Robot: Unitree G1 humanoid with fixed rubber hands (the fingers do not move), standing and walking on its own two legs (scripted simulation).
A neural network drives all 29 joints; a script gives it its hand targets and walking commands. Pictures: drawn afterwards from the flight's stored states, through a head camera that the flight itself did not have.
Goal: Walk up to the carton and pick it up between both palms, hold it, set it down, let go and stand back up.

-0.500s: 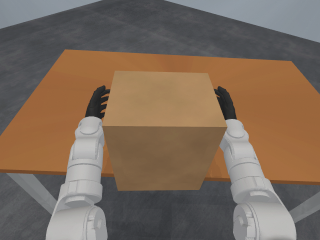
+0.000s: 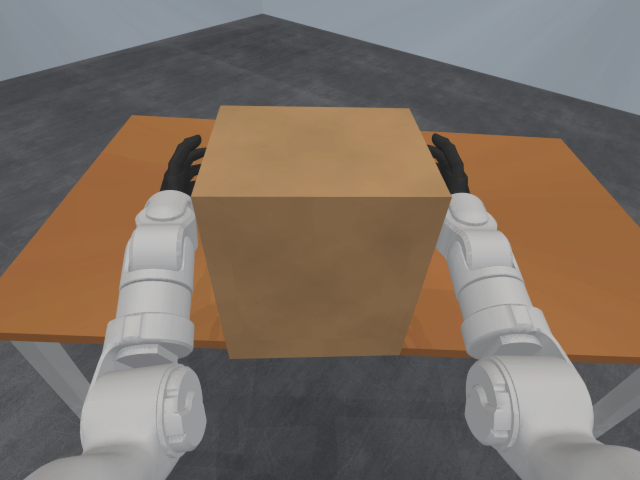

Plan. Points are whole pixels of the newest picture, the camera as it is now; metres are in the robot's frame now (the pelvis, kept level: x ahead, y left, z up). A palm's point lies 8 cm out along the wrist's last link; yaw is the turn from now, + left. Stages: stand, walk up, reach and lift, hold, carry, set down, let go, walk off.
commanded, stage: reach and lift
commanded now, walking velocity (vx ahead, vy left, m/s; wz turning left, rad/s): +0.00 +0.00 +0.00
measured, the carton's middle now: (315, 238) +0.40 +0.00 +0.12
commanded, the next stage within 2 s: none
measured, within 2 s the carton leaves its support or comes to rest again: neither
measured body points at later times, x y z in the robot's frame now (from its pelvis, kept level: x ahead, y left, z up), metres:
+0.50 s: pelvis +0.01 +0.00 +0.00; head -0.02 +0.03 +0.45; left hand +0.41 +0.16 +0.18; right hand +0.40 -0.18 +0.19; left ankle +0.03 +0.12 -0.75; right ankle +0.00 -0.10 -0.75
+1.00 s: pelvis +0.01 +0.01 +0.00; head -0.06 +0.03 +0.44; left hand +0.41 +0.17 +0.29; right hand +0.40 -0.17 +0.30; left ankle +0.03 +0.12 -0.75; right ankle +0.00 -0.10 -0.75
